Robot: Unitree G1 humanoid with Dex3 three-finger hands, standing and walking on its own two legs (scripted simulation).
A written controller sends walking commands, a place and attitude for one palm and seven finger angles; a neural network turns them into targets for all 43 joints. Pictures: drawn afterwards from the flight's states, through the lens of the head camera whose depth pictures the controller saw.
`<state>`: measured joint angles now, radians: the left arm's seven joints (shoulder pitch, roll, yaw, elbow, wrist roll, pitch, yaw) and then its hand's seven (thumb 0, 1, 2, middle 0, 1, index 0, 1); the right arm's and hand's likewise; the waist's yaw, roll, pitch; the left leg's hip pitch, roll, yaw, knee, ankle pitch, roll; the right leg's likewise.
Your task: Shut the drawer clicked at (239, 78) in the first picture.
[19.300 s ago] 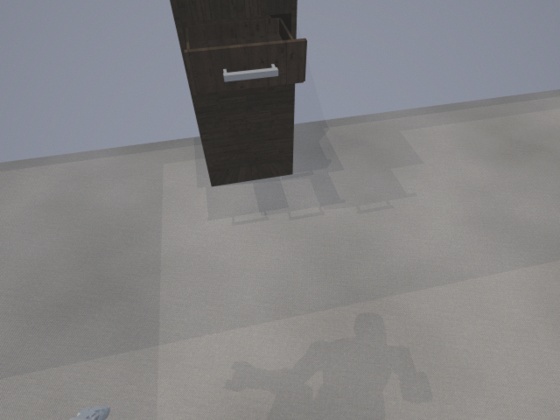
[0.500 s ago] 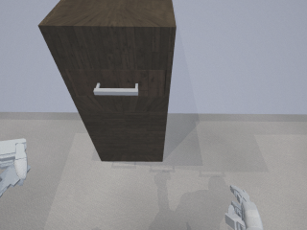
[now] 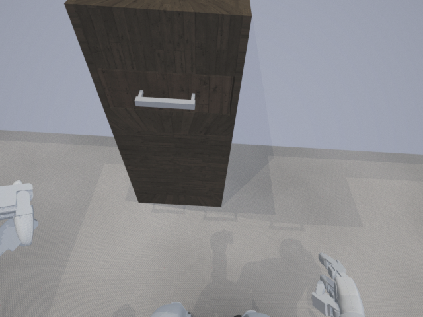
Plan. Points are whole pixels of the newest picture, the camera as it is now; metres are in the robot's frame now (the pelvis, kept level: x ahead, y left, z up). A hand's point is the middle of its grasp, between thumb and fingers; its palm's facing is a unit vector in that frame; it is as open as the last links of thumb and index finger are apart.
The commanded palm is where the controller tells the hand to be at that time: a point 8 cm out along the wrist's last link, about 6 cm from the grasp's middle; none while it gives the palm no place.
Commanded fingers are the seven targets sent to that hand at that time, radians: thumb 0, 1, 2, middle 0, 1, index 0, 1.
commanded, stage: step back with the hand held close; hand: left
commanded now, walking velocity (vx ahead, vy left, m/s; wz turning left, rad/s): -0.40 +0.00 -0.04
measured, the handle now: (166, 99) +0.69 +0.18 -0.03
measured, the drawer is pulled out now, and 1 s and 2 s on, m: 0.00 0.00 0.00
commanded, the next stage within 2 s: stop stepping back and stand still in 0.52 s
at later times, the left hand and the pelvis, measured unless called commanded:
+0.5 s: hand out of the picture +0.11 +0.23 +0.19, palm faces +0.34 -0.82 -0.45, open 3.3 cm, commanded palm +0.05 +0.28 +0.19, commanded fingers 0.00 0.90 0.90 -1.40 -1.60 -1.40 -1.60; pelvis -0.08 +0.00 +0.01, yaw +0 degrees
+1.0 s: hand out of the picture +0.04 +0.24 +0.19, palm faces +0.32 -0.83 -0.46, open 3.3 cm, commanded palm -0.02 +0.28 +0.19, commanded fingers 0.00 0.90 0.90 -1.40 -1.60 -1.40 -1.60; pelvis -0.17 +0.01 +0.02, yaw -4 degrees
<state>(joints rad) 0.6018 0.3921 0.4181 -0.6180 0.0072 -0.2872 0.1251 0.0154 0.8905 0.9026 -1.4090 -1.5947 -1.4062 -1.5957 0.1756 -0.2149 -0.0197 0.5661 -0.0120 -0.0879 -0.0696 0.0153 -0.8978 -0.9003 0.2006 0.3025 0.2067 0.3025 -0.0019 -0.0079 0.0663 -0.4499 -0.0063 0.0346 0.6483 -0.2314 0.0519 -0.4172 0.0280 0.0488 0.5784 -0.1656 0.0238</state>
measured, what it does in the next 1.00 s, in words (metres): walks backwards: right foot, then left foot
